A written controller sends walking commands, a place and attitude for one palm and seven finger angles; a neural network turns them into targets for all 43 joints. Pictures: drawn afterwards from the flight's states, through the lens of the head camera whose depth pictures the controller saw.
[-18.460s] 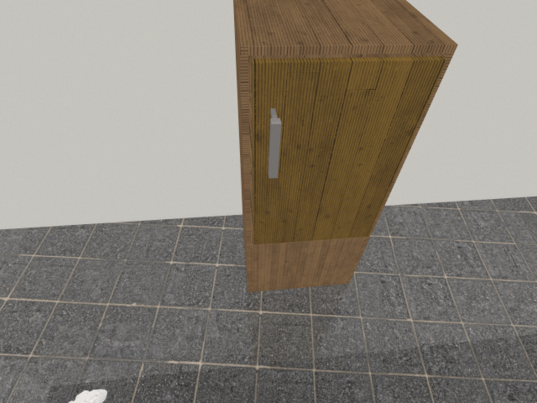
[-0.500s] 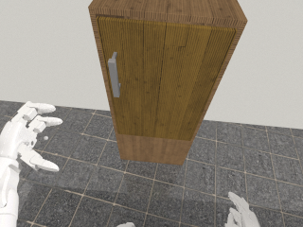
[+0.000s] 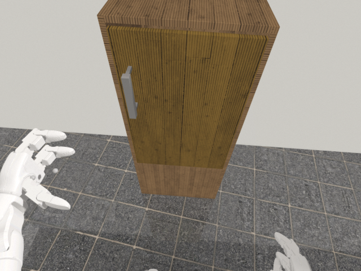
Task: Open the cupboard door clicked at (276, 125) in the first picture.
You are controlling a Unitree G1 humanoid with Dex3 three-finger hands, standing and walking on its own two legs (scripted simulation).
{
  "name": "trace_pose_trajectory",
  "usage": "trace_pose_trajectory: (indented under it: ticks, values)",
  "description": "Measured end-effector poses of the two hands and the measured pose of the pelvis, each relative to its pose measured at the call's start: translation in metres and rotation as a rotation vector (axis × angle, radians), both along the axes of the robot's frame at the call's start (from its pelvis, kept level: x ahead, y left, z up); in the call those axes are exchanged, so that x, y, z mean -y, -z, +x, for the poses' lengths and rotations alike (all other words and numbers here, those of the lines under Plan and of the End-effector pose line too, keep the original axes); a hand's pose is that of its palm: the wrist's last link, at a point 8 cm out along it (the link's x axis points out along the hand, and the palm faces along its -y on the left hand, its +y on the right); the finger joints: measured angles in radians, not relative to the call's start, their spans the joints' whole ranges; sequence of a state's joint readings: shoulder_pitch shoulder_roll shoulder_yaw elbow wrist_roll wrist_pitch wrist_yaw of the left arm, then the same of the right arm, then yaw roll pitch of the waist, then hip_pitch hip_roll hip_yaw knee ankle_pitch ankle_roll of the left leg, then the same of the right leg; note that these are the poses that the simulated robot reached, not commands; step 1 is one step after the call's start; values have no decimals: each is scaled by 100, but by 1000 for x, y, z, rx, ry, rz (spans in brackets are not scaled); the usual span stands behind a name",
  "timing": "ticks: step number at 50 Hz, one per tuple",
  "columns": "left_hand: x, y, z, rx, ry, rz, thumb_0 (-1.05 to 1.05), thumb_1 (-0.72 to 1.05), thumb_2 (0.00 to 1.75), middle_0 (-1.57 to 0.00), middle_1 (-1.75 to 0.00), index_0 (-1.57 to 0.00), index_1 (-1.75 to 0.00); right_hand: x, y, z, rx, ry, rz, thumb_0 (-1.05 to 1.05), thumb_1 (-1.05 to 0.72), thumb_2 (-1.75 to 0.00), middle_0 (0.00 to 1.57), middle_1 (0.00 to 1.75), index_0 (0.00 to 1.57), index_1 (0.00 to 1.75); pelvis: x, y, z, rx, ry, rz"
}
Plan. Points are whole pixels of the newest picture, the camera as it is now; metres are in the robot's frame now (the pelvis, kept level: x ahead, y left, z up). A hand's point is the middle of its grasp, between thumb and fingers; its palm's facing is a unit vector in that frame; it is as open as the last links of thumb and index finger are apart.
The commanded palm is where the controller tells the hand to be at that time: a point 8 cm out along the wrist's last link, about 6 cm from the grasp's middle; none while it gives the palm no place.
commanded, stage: move the hooked fingers beside the handle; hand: left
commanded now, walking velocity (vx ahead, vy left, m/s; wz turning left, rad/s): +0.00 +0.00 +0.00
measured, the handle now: (131, 93) +0.56 +0.18 +0.06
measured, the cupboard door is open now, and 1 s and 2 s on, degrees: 0 0 0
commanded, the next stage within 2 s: none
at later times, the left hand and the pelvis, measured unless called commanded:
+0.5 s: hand (72, 145) +0.35 +0.26 +0.08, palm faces +0.01 -1.00 -0.01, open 14.0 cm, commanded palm +0.32 +0.31 +0.07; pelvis +0.01 -0.02 +0.00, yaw -1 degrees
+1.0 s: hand (88, 124) +0.42 +0.25 +0.07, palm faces -0.05 -1.00 +0.01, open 14.0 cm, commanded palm +0.40 +0.30 +0.07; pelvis +0.01 +0.00 -0.01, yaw -1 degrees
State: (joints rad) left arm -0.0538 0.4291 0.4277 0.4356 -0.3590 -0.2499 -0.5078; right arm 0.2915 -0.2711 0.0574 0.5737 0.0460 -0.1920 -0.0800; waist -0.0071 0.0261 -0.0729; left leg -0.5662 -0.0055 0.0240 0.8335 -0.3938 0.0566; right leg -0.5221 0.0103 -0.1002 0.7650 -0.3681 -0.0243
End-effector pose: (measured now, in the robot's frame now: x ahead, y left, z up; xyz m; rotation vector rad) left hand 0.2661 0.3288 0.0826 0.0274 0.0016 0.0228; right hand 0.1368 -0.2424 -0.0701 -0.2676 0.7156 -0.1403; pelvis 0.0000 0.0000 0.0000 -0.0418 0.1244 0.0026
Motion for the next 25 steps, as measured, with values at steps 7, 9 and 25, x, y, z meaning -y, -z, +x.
trace_pose_trajectory:
  ticks: [7,9,25]
  values:
    - [6,1,0,-18,1,-1,-1,-50,30,-30,-120,-30,-120,5,1,5,17,-7,7,1,-90,-89,20,30,20,30,6,0,-1,-2,-2,5]
    - [7,3,3,-17,-4,-3,-1,-51,30,-30,-120,-30,-120,7,2,5,12,-10,0,1,-90,-89,20,30,20,30,8,1,-2,-3,-5,5]
    - [10,2,65,-21,16,-20,-1,-50,30,-30,-119,-30,-120,34,14,-24,-113,71,-34,1,-90,-89,20,30,20,30,16,4,5,-51,15,10]
